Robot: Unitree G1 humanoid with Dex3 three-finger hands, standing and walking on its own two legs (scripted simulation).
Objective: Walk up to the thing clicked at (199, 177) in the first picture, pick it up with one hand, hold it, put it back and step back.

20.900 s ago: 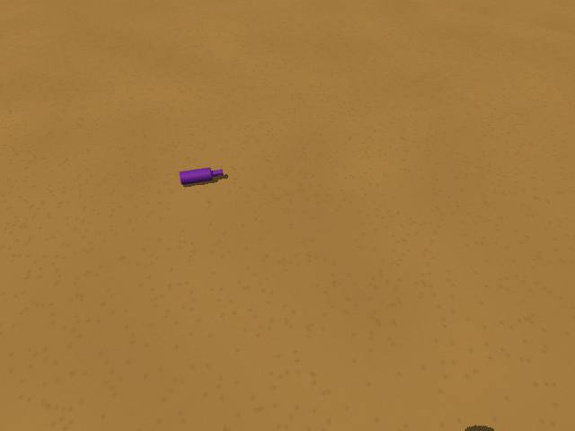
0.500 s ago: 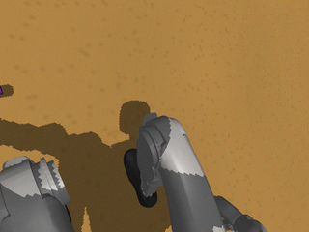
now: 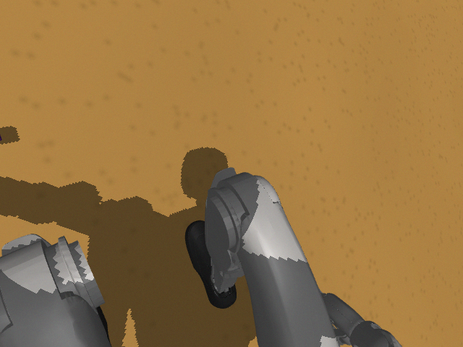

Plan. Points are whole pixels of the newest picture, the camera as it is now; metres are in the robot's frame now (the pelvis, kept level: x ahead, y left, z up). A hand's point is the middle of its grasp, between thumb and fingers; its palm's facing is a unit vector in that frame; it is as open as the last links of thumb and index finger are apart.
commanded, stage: settle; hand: left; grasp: from above
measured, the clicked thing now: out of the picture +0.46 +0.32 -0.26
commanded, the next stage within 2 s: lift in 1.00 s
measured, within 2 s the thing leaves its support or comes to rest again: leaves its support in 0.36 s
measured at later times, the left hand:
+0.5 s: hand out of the picture +0.44 +0.36 -0.21, palm faces -0.41 -0.13 -0.90, open 9.3 cm
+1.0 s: hand out of the picture +0.43 +0.36 -0.11, palm faces -0.46 -0.08 -0.88, open 9.2 cm
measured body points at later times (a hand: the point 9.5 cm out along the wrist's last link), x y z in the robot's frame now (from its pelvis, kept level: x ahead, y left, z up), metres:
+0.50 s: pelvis +0.00 +0.00 +0.01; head +0.26 +0.14 +0.35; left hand +0.46 +0.36 -0.16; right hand +0.07 -0.26 -0.05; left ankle +0.06 +0.12 -0.26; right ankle +0.12 -0.13 -0.26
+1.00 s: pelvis -0.01 -0.01 +0.03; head +0.22 +0.10 +0.41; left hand +0.45 +0.36 -0.06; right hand +0.09 -0.28 -0.06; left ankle +0.06 +0.12 -0.26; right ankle +0.12 -0.13 -0.26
